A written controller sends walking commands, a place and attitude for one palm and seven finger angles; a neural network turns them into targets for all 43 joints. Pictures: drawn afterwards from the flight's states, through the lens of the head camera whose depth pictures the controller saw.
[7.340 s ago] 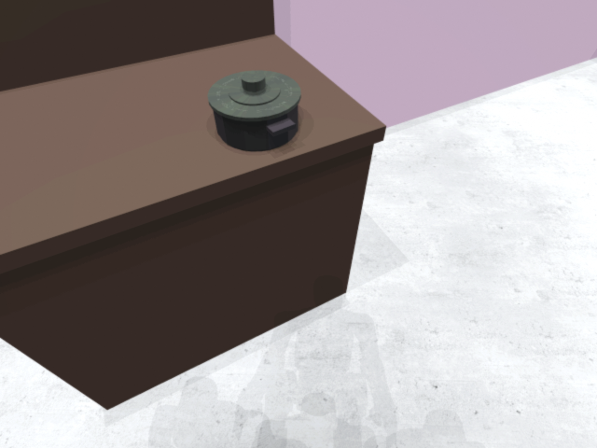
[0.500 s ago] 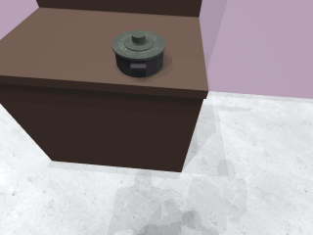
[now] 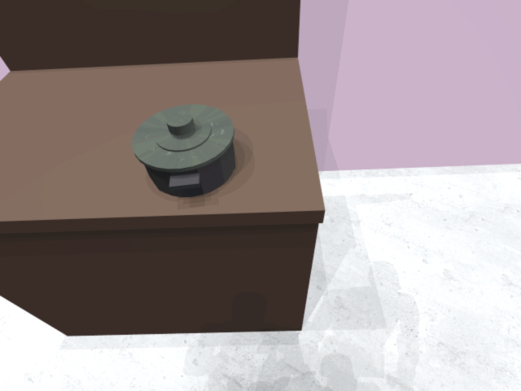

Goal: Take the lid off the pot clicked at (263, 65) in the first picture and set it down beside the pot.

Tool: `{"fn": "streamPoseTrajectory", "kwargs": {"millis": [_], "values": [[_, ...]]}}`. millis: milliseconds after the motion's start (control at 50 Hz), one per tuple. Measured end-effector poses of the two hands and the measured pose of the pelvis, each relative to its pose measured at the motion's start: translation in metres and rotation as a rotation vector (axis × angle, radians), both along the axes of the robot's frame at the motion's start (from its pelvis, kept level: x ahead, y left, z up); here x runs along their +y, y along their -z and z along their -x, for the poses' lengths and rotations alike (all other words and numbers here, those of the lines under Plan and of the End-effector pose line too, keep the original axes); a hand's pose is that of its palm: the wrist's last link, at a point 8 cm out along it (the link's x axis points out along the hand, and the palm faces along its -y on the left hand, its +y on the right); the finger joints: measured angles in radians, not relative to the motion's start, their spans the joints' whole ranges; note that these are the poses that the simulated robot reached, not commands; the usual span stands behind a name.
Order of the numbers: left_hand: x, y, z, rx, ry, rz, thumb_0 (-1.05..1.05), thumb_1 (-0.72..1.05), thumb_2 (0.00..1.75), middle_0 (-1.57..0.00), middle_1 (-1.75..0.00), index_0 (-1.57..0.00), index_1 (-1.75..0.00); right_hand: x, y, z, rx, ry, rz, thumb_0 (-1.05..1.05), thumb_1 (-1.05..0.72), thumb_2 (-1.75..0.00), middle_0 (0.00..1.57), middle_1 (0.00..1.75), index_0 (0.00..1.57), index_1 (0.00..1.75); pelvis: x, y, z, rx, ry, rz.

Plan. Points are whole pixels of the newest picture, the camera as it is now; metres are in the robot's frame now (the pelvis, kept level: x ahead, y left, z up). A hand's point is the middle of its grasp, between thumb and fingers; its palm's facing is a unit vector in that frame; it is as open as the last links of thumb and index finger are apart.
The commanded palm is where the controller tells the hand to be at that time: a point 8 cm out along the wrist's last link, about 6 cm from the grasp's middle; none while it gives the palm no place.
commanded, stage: come to a stop and stand still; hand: left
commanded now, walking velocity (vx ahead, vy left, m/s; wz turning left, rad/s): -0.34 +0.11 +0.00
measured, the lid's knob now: (180, 123) +0.54 +0.17 +0.13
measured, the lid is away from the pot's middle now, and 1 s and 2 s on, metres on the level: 0.00 0.00 0.00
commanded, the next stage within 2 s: look again from close up in 2.00 s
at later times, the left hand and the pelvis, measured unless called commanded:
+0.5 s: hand out of the picture +0.08 +0.21 -0.16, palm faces +0.03 -0.96 -0.29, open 7.3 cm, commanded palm none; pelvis +0.03 +0.00 +0.00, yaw -2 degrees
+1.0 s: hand out of the picture +0.04 +0.14 -0.16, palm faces -0.01 -0.97 -0.23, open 7.3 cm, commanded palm none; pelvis +0.00 -0.04 +0.00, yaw -1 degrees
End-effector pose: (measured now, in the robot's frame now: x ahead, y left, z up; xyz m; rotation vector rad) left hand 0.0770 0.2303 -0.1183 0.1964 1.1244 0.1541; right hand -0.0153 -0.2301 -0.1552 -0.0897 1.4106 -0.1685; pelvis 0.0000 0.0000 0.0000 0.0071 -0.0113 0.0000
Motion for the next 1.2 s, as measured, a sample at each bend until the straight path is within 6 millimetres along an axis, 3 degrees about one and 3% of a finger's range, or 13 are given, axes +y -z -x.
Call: {"fn": "streamPoseTrajectory", "kwargs": {"millis": [120, 220, 340, 440, 560, 660, 840, 1000, 1100, 1200], "values": [[0.005, 0.003, 0.012, 0.146, -0.04, 0.0, 0.0, 0.94, 0.9, -0.2, -0.3, -0.2, -0.3, 0.007, -0.015, -0.063, -0.068, -0.011, 0.014, 0.01, -0.92, -0.9, 0.19, 0.3, 0.19, 0.3, 0.004, -0.01, -0.031, 0.012, 0.013, -0.001], [0.019, 0.023, 0.014, 0.23, -0.065, 0.023, 0.0, 0.93, 0.9, -0.2, -0.3, -0.2, -0.3, 0.016, -0.014, -0.103, -0.11, -0.023, 0.053, 0.01, -0.93, -0.9, 0.19, 0.3, 0.2, 0.3, 0.019, 0.0, -0.051, -0.002, 0.023, 0.019], [0.031, 0.023, 0.006, 0.251, -0.079, 0.006, 0.0, 0.92, 0.9, -0.2, -0.3, -0.2, -0.3, 0.025, -0.02, -0.129, -0.147, -0.048, 0.066, 0.0, -0.92, -0.9, 0.2, 0.3, 0.2, 0.3, 0.022, -0.003, -0.052, 0.003, 0.023, 0.005], [0.03, 0.014, 0.0, 0.214, -0.073, -0.025, 0.0, 0.92, 0.9, -0.2, -0.3, -0.2, -0.3, 0.016, -0.019, -0.135, -0.176, -0.055, 0.053, 0.0, -0.92, -0.9, 0.2, 0.3, 0.2, 0.3, 0.013, -0.004, -0.041, 0.015, 0.026, 0.002], [0.012, 0.01, 0.007, 0.152, -0.024, -0.089, 0.0, 0.91, 0.9, -0.2, -0.3, -0.2, -0.3, -0.014, -0.003, -0.128, -0.236, -0.026, 0.021, 0.0, -0.91, -0.9, 0.2, 0.3, 0.2, 0.3, -0.01, 0.009, -0.024, 0.018, 0.049, -0.015], [-0.01, 0.007, 0.013, 0.096, -0.001, -0.073, 0.0, 0.91, 0.9, -0.2, -0.3, -0.2, -0.3, -0.032, -0.005, -0.108, -0.263, -0.003, 0.029, 0.01, -0.91, -0.9, 0.2, 0.3, 0.2, 0.3, -0.017, 0.009, -0.017, -0.014, 0.029, 0.004], [-0.034, 0.013, 0.012, 0.047, 0.009, -0.004, 0.0, 0.91, 0.9, -0.2, -0.3, -0.2, -0.3, -0.029, -0.01, -0.053, -0.192, -0.021, 0.023, 0.01, -0.91, -0.9, 0.19, 0.3, 0.19, 0.3, -0.031, 0.005, -0.004, -0.027, 0.024, -0.002], [-0.043, 0.012, 0.041, 0.124, 0.009, 0.005, 0.0, 0.92, 0.9, -0.2, -0.3, -0.2, -0.3, -0.036, -0.014, -0.01, -0.069, 0.002, 0.015, 0.01, -0.92, -0.9, 0.2, 0.3, 0.2, 0.3, -0.043, -0.003, -0.001, -0.004, 0.025, -0.003], [-0.047, 0.017, 0.056, 0.192, -0.005, 0.02, 0.0, 0.91, 0.9, -0.2, -0.3, -0.2, -0.3, -0.037, -0.016, 0.008, 0.0, 0.018, 0.02, 0.01, -0.92, -0.9, 0.19, 0.3, 0.2, 0.3, -0.046, -0.005, -0.008, -0.002, 0.026, 0.002], [-0.051, 0.019, 0.062, 0.236, -0.018, 0.039, 0.0, 0.91, 0.9, -0.2, -0.3, -0.2, -0.3, -0.031, -0.018, 0.01, 0.042, 0.02, 0.017, 0.01, -0.91, -0.9, 0.19, 0.3, 0.2, 0.3, -0.045, -0.007, -0.017, 0.001, 0.029, 0.002]]}}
